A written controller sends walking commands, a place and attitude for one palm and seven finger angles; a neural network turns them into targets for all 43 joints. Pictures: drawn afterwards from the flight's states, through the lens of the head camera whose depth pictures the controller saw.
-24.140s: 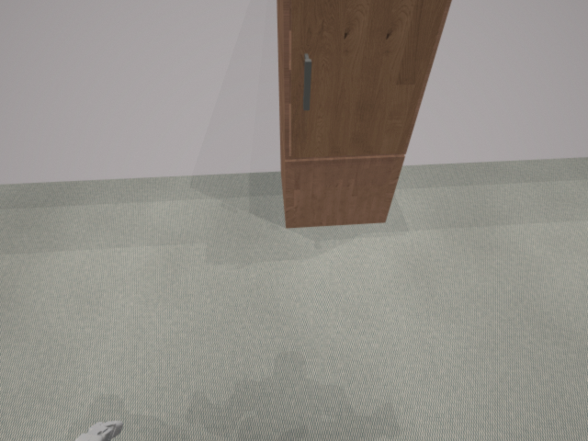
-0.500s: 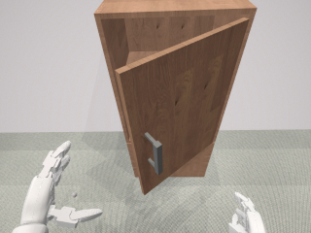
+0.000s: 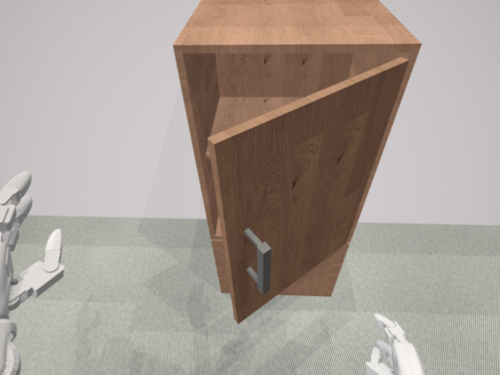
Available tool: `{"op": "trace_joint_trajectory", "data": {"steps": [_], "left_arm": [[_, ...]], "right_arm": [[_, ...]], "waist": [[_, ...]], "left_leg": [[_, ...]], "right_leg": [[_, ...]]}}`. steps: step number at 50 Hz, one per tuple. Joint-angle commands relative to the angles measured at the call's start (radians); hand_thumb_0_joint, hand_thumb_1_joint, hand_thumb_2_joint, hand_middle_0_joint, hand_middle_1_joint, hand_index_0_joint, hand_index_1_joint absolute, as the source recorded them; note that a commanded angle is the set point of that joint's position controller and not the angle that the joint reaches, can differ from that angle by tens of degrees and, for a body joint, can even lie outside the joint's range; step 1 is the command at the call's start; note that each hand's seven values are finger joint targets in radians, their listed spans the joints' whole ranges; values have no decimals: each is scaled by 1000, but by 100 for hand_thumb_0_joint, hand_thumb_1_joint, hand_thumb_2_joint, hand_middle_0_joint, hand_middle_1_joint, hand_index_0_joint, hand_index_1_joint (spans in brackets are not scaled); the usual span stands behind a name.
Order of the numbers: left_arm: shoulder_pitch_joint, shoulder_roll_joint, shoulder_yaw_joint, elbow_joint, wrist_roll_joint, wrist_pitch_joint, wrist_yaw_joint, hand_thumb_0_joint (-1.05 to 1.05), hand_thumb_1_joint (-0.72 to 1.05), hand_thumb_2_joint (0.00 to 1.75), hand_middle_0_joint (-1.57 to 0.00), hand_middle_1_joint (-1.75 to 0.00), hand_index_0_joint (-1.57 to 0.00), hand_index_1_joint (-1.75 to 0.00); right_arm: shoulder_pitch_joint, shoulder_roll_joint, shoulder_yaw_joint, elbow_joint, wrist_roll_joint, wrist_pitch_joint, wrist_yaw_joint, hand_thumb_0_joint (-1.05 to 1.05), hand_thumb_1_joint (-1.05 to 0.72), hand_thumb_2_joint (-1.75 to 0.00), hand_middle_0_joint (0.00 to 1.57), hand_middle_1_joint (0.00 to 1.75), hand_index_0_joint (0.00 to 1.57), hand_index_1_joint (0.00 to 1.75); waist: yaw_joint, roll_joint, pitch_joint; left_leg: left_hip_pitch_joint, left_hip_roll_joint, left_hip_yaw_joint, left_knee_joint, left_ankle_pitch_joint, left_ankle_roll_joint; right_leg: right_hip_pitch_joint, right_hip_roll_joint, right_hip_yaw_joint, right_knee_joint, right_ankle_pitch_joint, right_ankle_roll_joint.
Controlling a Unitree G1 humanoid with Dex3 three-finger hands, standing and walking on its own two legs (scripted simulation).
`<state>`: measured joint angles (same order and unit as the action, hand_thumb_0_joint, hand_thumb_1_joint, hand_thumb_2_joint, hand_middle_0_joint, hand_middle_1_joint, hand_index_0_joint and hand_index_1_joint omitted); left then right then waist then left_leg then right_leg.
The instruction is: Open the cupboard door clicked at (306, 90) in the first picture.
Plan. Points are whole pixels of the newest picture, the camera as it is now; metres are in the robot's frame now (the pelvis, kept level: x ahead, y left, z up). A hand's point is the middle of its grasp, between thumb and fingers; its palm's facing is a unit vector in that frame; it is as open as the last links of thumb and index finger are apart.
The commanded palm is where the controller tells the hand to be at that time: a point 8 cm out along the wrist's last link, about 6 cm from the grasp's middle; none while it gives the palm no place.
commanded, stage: draw the hand back to the body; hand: left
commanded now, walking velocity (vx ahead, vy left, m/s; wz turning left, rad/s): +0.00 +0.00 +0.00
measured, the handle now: (257, 262) +0.34 +0.04 -0.04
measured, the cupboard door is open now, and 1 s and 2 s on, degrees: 39 39 39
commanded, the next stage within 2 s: step back with the hand held close in 0.34 s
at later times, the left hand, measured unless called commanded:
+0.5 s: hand (69, 263) +0.19 +0.25 +0.16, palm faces +0.46 -0.78 -0.42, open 7.4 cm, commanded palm +0.14 +0.28 +0.18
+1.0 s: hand (26, 308) +0.14 +0.27 +0.15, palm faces +0.37 -0.77 -0.52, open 7.4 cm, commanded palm +0.08 +0.31 +0.18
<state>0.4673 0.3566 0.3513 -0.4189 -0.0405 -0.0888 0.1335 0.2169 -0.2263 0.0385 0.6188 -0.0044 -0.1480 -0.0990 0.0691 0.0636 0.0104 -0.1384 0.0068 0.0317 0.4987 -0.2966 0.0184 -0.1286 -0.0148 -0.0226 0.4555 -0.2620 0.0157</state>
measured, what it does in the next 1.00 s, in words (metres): shifts its weight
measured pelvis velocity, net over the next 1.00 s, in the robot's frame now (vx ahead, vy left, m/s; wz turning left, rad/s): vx -0.07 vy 0.01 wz -0.02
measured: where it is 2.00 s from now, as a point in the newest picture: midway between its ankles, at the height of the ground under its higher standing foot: outside the picture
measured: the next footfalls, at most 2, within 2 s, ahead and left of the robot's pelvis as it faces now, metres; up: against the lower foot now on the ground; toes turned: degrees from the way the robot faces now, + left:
right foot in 1.54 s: -0.19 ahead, -0.11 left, +0.00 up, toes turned +10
left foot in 1.76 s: -0.24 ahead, +0.11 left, +0.00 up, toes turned +7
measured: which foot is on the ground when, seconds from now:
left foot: down 0.00-1.00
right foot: down 0.00-1.00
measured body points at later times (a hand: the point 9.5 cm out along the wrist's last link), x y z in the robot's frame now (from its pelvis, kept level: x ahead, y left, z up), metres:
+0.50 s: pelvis +0.00 -0.02 +0.01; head -0.01 -0.04 +0.45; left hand +0.16 +0.29 +0.18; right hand +0.19 -0.23 -0.08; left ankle -0.01 +0.10 -0.74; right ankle -0.01 -0.13 -0.74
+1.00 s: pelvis -0.07 +0.01 +0.00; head -0.05 +0.01 +0.45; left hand +0.11 +0.31 +0.18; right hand +0.11 -0.24 -0.07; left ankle -0.01 +0.10 -0.74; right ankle -0.01 -0.13 -0.74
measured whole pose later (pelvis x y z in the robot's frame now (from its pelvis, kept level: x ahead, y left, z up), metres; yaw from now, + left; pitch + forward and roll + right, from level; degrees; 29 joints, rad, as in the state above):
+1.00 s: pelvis -0.07 +0.01 +0.00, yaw -1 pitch -1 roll -1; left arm 0.57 0.43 0.43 -0.49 -0.02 -0.17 0.14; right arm 0.18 -0.23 -0.01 0.54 0.00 -0.03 -0.09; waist 0.00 0.01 0.05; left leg -0.30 0.01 0.06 0.51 -0.19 0.04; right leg -0.29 -0.01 0.00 0.44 -0.13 0.03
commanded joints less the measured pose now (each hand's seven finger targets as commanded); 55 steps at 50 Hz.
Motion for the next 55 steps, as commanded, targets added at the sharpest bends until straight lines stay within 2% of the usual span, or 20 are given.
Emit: {"op": "trace_joint_trajectory", "data": {"steps": [1,4,7,13,16,18,22,23,24,25,26,27,30,32,33,36,39,44,50,55], "left_arm": [[-53,113,75,-140,-9,-56,4,0,90,90,-20,-30,-20,-30],[-62,112,63,-136,-10,-54,-4,0,90,90,-20,-30,-20,-30],[-90,157,98,-197,-2,-65,3,0,90,90,-20,-30,-20,-30],[-92,197,130,-247,6,-71,14,0,90,90,-20,-30,-20,-30],[-67,157,108,-185,-2,-62,9,0,90,90,-20,-30,-20,-30],[-64,152,105,-149,-3,-59,4,0,90,90,-20,-30,-20,-30],[-82,141,93,-144,-6,-61,-3,0,90,90,-20,-30,-20,-30],[-159,173,103,-181,-5,-68,0,0,90,90,-20,-30,-20,-30],[-193,270,207,-190,0,-102,5,0,90,90,-20,-30,-20,-30],[-98,207,165,-125,2,-105,-5,0,90,90,-20,-30,-20,-30],[-61,190,143,-117,5,-102,-10,0,90,90,-20,-30,-20,-30],[-53,186,135,-139,7,-106,-11,0,90,90,-20,-30,-20,-30],[-3,194,144,-201,8,-122,-1,0,90,90,-20,-30,-20,-30],[35,212,165,-235,5,-123,4,0,90,90,-20,-30,-20,-30],[57,234,190,-233,4,-121,10,0,90,90,-20,-30,-20,-30],[103,247,217,-247,-3,-116,16,0,90,90,-20,-30,-20,-30],[131,249,226,-249,-4,-118,22,0,90,90,-20,-30,-20,-30],[123,236,209,-255,1,-126,25,0,90,90,-20,-30,-20,-30],[71,214,204,-267,37,-153,35,0,90,90,-20,-30,-20,-30],[-8,206,211,-285,71,-179,43,0,90,90,-20,-30,-20,-30]], "right_arm": [[-125,-101,-47,-145,4,-46,4,0,-90,-90,20,30,20,30],[-127,-111,-57,-145,4,-35,9,0,-90,-90,20,30,20,30],[-138,-109,-58,-149,-2,-37,8,0,-90,-90,20,30,20,30],[-147,-101,-50,-135,-6,-53,3,0,-90,-90,20,30,20,30],[-145,-94,-52,-130,-4,-49,5,0,-90,-90,20,30,20,30],[-148,-98,-57,-125,-2,-44,3,0,-90,-90,20,30,20,30],[-147,-99,-60,-125,-3,-36,6,0,-90,-90,20,30,20,30],[-157,-104,-61,-123,-1,-39,3,0,-90,-90,20,30,20,30],[-146,-133,-62,-157,7,-19,2,0,-90,-90,20,30,20,30],[-144,-120,-65,-145,1,-4,3,0,-90,-90,20,30,20,30],[-152,-118,-66,-152,0,6,7,0,-90,-90,20,30,20,30],[-153,-121,-66,-158,-1,15,9,0,-90,-90,20,30,20,30],[-145,-123,-72,-176,-2,31,7,0,-90,-90,20,30,20,30],[-142,-123,-79,-194,1,44,6,0,-90,-90,20,30,20,30],[-154,-120,-81,-193,2,50,2,0,-90,-90,20,30,20,30],[-147,-114,-89,-216,8,72,4,0,-90,-90,20,30,20,30],[-150,-111,-92,-222,12,84,1,0,-90,-90,20,30,20,30],[-146,-127,-94,-227,13,81,1,0,-90,-90,20,30,20,30],[-125,-148,-92,-242,8,53,-3,0,-90,-90,20,30,20,30],[-101,-151,-100,-238,-1,20,-4,0,-90,-90,20,30,20,30]], "waist": [[-8,-6,-17],[-9,-38,-25],[0,-9,-84],[9,64,-92],[0,-10,-39],[0,-19,-11],[-4,-19,-23],[-6,-19,-41],[-54,-61,31],[-54,-104,3],[-54,-117,-6],[-56,-109,-26],[-54,-7,-142],[-54,-17,-198],[-49,-4,-209],[-52,-71,-231],[-54,-51,-217],[-56,-3,-144],[-57,56,-41],[-65,66,-29]], "left_leg": [[4,29,-13,-123,272,-14],[15,31,-12,-138,260,-9],[35,22,-10,-142,267,-7],[46,12,-7,-137,301,-13],[40,15,0,-141,278,-10],[38,16,5,-144,261,-6],[55,15,11,-148,238,-1],[64,13,11,-148,229,1],[-12,24,-5,-114,158,14],[-8,18,-9,-91,149,15],[5,15,-4,-81,167,15],[2,14,3,-71,184,12],[13,25,8,-77,328,3],[22,32,11,-67,426,0],[14,36,6,-62,462,-1],[-18,39,8,-48,469,-6],[-51,40,2,-53,448,-6],[-163,54,-26,-110,268,9],[-526,104,-94,-240,-285,66],[-661,127,-124,-209,-485,95]], "right_leg": [[12,16,-28,-81,184,-26],[25,17,-25,-95,179,-23],[58,17,-20,-95,194,-26],[82,16,-16,-107,229,-33],[54,21,-20,-123,219,-26],[41,22,-17,-140,207,-26],[36,20,-12,-148,185,-20],[42,20,-7,-154,179,-21],[-69,-16,83,-200,228,-21],[-68,-36,85,-200,247,-23],[-74,-44,94,-199,282,-26],[-71,-50,96,-193,305,-26],[8,-48,64,-113,460,-24],[37,-39,49,-75,544,-17],[49,-42,42,-59,571,-18],[62,-38,47,-37,605,-15],[53,-38,46,-25,584,-14],[28,-4,36,-30,370,0],[161,38,40,86,138,12],[175,42,78,161,25,8]]}}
